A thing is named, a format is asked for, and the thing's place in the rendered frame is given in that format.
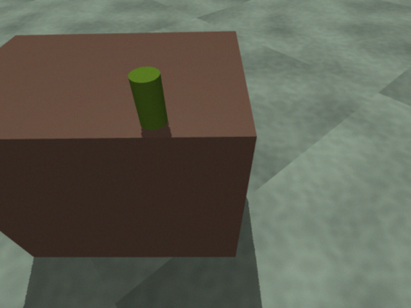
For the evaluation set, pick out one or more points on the can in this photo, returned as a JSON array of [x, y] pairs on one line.
[[146, 85]]

